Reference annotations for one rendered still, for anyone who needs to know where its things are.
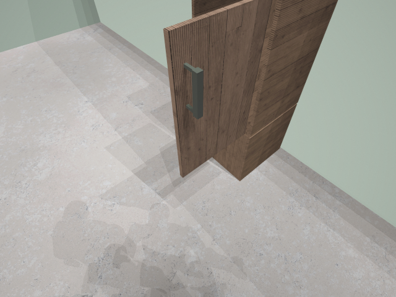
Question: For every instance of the handle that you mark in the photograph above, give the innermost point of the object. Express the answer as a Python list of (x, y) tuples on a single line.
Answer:
[(197, 90)]

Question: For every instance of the cupboard door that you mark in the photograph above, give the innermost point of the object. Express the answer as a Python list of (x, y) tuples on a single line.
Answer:
[(227, 44)]

